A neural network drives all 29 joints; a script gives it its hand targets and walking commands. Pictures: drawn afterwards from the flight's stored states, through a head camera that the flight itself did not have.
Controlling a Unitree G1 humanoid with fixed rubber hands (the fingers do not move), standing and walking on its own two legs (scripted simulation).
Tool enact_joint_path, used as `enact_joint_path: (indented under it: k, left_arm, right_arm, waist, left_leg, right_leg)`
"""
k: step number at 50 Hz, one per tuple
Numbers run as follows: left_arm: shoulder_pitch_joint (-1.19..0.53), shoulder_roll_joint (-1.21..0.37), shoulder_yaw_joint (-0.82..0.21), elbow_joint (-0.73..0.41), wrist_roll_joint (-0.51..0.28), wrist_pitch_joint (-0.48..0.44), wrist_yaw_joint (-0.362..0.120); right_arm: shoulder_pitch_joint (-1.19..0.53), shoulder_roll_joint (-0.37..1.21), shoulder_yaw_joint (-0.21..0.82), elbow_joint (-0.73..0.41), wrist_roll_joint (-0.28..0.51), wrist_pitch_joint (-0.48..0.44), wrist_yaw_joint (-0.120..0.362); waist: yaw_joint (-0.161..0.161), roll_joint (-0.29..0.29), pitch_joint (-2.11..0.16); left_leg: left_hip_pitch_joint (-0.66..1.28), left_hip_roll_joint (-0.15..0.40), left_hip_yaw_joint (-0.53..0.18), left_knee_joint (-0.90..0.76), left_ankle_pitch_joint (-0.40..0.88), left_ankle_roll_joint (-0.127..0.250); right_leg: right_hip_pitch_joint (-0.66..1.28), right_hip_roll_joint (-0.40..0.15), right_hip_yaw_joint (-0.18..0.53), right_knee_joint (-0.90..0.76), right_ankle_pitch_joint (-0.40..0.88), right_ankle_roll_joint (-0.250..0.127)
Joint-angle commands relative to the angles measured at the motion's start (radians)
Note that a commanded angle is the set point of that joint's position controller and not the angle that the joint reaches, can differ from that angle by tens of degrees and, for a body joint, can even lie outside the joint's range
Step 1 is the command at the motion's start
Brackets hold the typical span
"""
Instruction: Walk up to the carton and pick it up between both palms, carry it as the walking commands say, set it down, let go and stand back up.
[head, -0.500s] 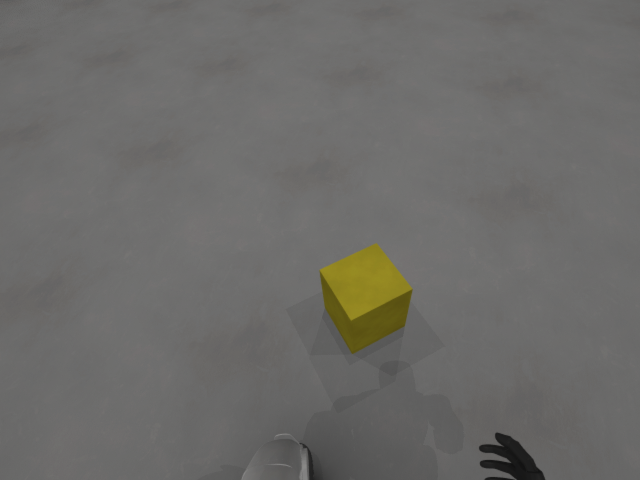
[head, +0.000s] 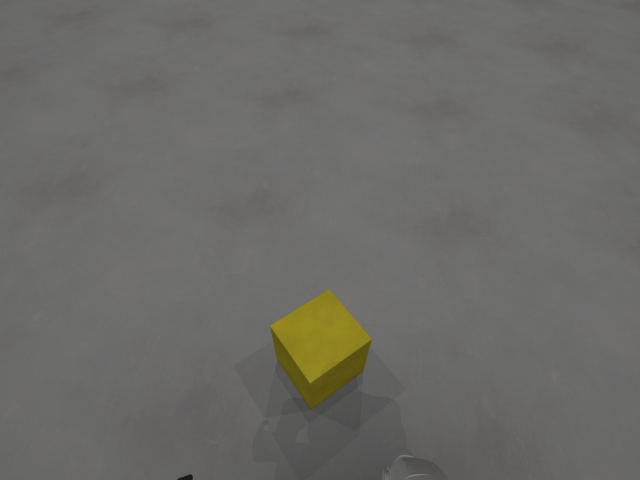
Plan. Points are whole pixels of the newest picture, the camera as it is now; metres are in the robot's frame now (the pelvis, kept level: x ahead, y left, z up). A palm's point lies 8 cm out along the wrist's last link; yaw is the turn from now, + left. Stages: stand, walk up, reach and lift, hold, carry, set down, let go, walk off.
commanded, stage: walk up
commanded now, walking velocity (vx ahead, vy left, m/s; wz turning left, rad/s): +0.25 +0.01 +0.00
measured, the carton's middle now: (320, 350) +0.55 +0.00 -0.66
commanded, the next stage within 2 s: none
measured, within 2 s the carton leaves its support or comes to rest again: neither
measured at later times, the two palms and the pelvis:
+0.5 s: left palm out of the picture +0.05 +0.24 -0.15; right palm (506, 451) +0.16 -0.25 -0.14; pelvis +0.08 +0.00 -0.01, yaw +2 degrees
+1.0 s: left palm out of the picture +0.06 +0.30 -0.16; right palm out of the picture +0.13 -0.14 -0.14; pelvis +0.08 +0.08 -0.01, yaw +1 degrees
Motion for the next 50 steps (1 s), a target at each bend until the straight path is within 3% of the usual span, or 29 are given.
enact_joint_path:
  k: [1,2,3,4,5,6,7,8,9,10,11,12,14,17,19,21,23,26,27,28,29,30,31,33,36,42,46,48,50]
  left_arm:
    - [0.014,0.006,-0.003,-0.04,0.002,-0.037,0.005]
    - [0.071,0.019,0.005,-0.012,0.002,-0.052,0.01]
    - [0.142,0.047,0.014,0.017,0.003,-0.07,0.019]
    - [0.233,0.105,0.027,0.033,0.007,-0.09,0.03]
    - [0.308,0.246,0.044,0.038,0.003,-0.092,0.041]
    - [0.352,0.276,0.055,0.076,-0.015,-0.077,0.051]
    - [0.288,0.223,0.039,0.066,-0.024,-0.072,0.056]
    - [0.213,0.178,0.027,0.049,-0.023,-0.072,0.058]
    - [0.174,0.136,0.016,0.036,-0.018,-0.077,0.058]
    - [0.144,0.09,0.001,0.024,-0.017,-0.084,0.062]
    - [0.089,0.054,-0.022,0.002,-0.021,-0.094,0.068]
    - [0.08,0.01,-0.048,0.019,-0.03,-0.104,0.066]
    - [0.129,0.031,-0.048,0.046,-0.016,-0.105,0.071]
    - [0.182,0.097,-0.032,0.055,-0.015,-0.092,0.074]
    - [0.189,0.151,-0.007,0.041,-0.008,-0.076,0.082]
    - [0.266,0.22,0.033,0.054,-0.008,-0.047,0.104]
    - [0.287,0.218,0.044,0.067,0.003,-0.028,0.118]
    - [0.137,0.161,0.024,0.044,0.01,-0.028,0.099]
    - [0.134,0.117,0.007,0.064,-0.004,-0.024,0.084]
    - [0.222,0.022,-0.023,0.094,-0.011,-0.021,0.07]
    - [0.282,-0.062,-0.049,0.087,-0.017,-0.01,0.066]
    - [0.253,0.029,-0.027,0.098,-0.025,0.018,0.074]
    - [0.221,0.051,-0.018,0.095,-0.033,0.029,0.071]
    - [0.206,0.054,-0.015,0.111,-0.024,0.029,0.062]
    - [0.223,0.037,-0.017,0.137,-0.019,0.031,0.06]
    - [0.175,0.031,-0.02,0.147,-0.017,0.038,0.075]
    - [0.176,0.015,-0.032,0.161,-0.019,0.025,0.076]
    - [0.203,0.005,-0.042,0.178,-0.019,0.012,0.076]
    - [0.208,0.027,-0.052,0.178,-0.006,-0.01,0.076]
  right_arm:
    - [0.042,-0.131,-0.023,-0.002,0.009,0.011,0.0]
    - [0.044,-0.126,-0.023,0.002,0.011,0.019,0.0]
    - [0.054,-0.111,-0.018,0.001,0.008,0.021,-0.001]
    - [0.041,-0.074,-0.006,-0.015,0.002,0.021,0.0]
    - [0.008,0.008,0.015,-0.058,0.001,0.022,-0.001]
    - [-0.042,-0.059,-0.007,-0.061,-0.011,0.034,0.002]
    - [-0.057,-0.113,-0.022,-0.054,-0.011,0.046,0.013]
    - [-0.043,-0.081,-0.017,-0.041,-0.01,0.051,0.024]
    - [-0.023,-0.046,-0.012,-0.027,-0.004,0.054,0.029]
    - [-0.012,-0.043,-0.015,-0.019,0.001,0.063,0.029]
    - [-0.005,-0.048,-0.017,-0.018,0.019,0.075,0.016]
    - [0.008,-0.028,-0.007,-0.01,0.032,0.077,0.013]
    - [-0.049,-0.029,-0.002,-0.009,0.028,0.085,0.004]
    - [-0.114,-0.048,0.003,-0.002,0.023,0.101,-0.015]
    - [-0.171,-0.078,-0.002,-0.023,0.02,0.105,-0.02]
    - [-0.268,-0.122,-0.014,-0.079,0.01,0.121,-0.003]
    - [-0.322,-0.107,-0.014,-0.124,0.003,0.124,0.012]
    - [-0.213,-0.063,-0.004,-0.093,0.018,0.099,0.009]
    - [-0.162,-0.05,0.0,-0.073,0.022,0.075,0.005]
    - [-0.119,-0.103,-0.004,-0.066,0.008,0.039,0.005]
    - [-0.123,-0.208,-0.001,-0.081,0.004,0.022,0.0]
    - [-0.119,-0.206,0.008,-0.056,0.009,0.028,-0.004]
    - [-0.199,-0.147,0.026,-0.067,0.01,0.028,-0.003]
    - [-0.278,-0.127,0.038,-0.089,0.02,0.028,-0.011]
    - [-0.237,-0.119,0.044,-0.075,0.028,0.019,-0.02]
    - [-0.218,-0.102,0.046,-0.06,0.023,0.027,-0.028]
    - [-0.213,-0.101,0.042,-0.055,0.023,0.033,-0.029]
    - [-0.213,-0.104,0.038,-0.049,0.03,0.038,-0.027]
    - [-0.183,-0.089,0.036,-0.035,0.039,0.041,-0.019]
  waist:
    - [0.048,0.273,0.029]
    - [0.073,0.2,0.019]
    - [0.103,0.095,0.003]
    - [0.145,-0.113,-0.012]
    - [0.161,-0.33,-0.019]
    - [0.173,-0.245,0.017]
    - [0.128,-0.106,0.067]
    - [0.088,-0.086,0.076]
    - [0.067,-0.14,0.049]
    - [0.05,-0.182,0.042]
    - [0.021,-0.211,0.03]
    - [-0.019,-0.267,-0.021]
    - [0.009,-0.27,-0.039]
    - [0.058,-0.213,-0.037]
    - [0.088,-0.197,-0.033]
    - [0.138,-0.14,-0.006]
    - [0.14,-0.11,0.001]
    - [0.071,-0.173,-0.031]
    - [0.037,-0.15,-0.051]
    - [0.035,0.034,-0.088]
    - [0.063,0.283,-0.085]
    - [0.055,0.248,-0.094]
    - [0.081,0.203,-0.036]
    - [0.099,0.187,-0.002]
    - [0.097,0.151,-0.045]
    - [0.082,0.14,0.013]
    - [0.078,0.113,0.017]
    - [0.09,0.076,0.016]
    - [0.063,0.05,0.021]
  left_leg:
    - [-0.114,0.121,-0.085,-0.112,-0.174,0.118]
    - [-0.156,0.096,-0.077,-0.039,-0.242,0.105]
    - [-0.23,0.069,-0.068,0.058,-0.294,0.084]
    - [-0.313,0.015,-0.017,0.285,-0.325,0.043]
    - [-0.495,-0.068,0.016,0.526,-0.437,0.004]
    - [-0.5,-0.034,-0.091,0.66,-0.376,0.018]
    - [-0.501,-0.016,-0.139,0.727,-0.282,0.021]
    - [-0.465,0.002,-0.149,0.729,-0.187,0.018]
    - [-0.418,0.013,-0.141,0.706,-0.122,0.01]
    - [-0.374,0.0,-0.131,0.696,-0.087,-0.001]
    - [-0.29,-0.025,-0.138,0.671,-0.08,-0.013]
    - [-0.196,-0.07,-0.114,0.576,-0.066,0.007]
    - [-0.184,-0.118,-0.058,0.453,-0.053,0.015]
    - [-0.172,-0.123,-0.059,0.327,-0.083,0.02]
    - [-0.192,-0.103,-0.049,0.322,-0.111,0.014]
    - [-0.334,-0.053,-0.078,0.412,-0.193,0.01]
    - [-0.397,-0.011,-0.134,0.448,-0.221,0.007]
    - [-0.147,-0.058,-0.107,0.196,-0.125,0.032]
    - [0.012,-0.077,-0.077,-0.02,0.08,0.036]
    - [0.188,0.039,-0.195,-0.111,0.212,0.016]
    - [0.16,0.282,-0.462,-0.133,0.515,0.077]
    - [0.038,0.265,-0.412,-0.094,0.512,0.182]
    - [0.02,0.212,-0.358,-0.1,0.451,0.19]
    - [0.023,0.128,-0.259,-0.097,0.443,0.145]
    - [0.06,0.113,-0.213,-0.078,0.545,0.159]
    - [0.013,0.114,-0.275,-0.135,0.166,0.189]
    - [-0.005,0.114,-0.314,-0.14,0.023,0.2]
    - [-0.049,0.096,-0.298,-0.134,-0.038,0.169]
    - [-0.121,0.044,-0.28,-0.147,-0.149,0.114]
  right_leg:
    - [0.187,0.038,-0.058,-0.136,-0.043,-0.004]
    - [0.292,0.058,-0.08,-0.2,-0.022,-0.003]
    - [0.421,0.028,-0.054,-0.245,-0.035,-0.005]
    - [0.481,-0.171,0.174,-0.371,-0.165,-0.021]
    - [0.488,-0.417,0.495,-0.527,-0.256,-0.091]
    - [0.395,-0.476,0.603,-0.552,-0.191,-0.169]
    - [0.34,-0.459,0.549,-0.526,-0.078,-0.159]
    - [0.297,-0.393,0.421,-0.499,0.066,-0.134]
    - [0.286,-0.319,0.299,-0.492,0.18,-0.108]
    - [0.271,-0.273,0.199,-0.455,0.44,-0.095]
    - [0.232,-0.228,0.078,-0.364,0.89,-0.086]
    - [0.221,-0.141,-0.018,-0.347,1.023,-0.093]
    - [0.3,-0.109,-0.043,-0.345,0.965,-0.125]
    - [0.351,-0.169,0.026,-0.316,0.845,-0.172]
    - [0.356,-0.26,0.109,-0.32,0.743,-0.196]
    - [0.404,-0.4,0.259,-0.351,0.64,-0.261]
    - [0.413,-0.439,0.304,-0.372,0.525,-0.273]
    - [0.279,-0.282,0.149,-0.318,0.413,-0.161]
    - [0.232,-0.186,0.063,-0.245,0.277,-0.1]
    - [0.129,-0.072,-0.012,-0.135,-0.047,-0.047]
    - [0.04,0.024,-0.015,-0.025,-0.366,-0.008]
    - [0.16,0.003,0.107,0.031,-0.381,-0.033]
    - [0.13,0.011,0.11,0.062,-0.33,-0.045]
    - [0.118,0.014,0.114,0.07,-0.214,-0.049]
    - [0.156,0.035,0.112,0.082,-0.181,-0.046]
    - [0.16,0.055,0.113,-0.03,-0.188,-0.047]
    - [0.202,0.055,0.108,-0.163,-0.157,-0.062]
    - [0.3,0.04,0.107,-0.329,0.015,-0.07]
    - [0.385,-0.024,0.175,-0.388,0.075,-0.075]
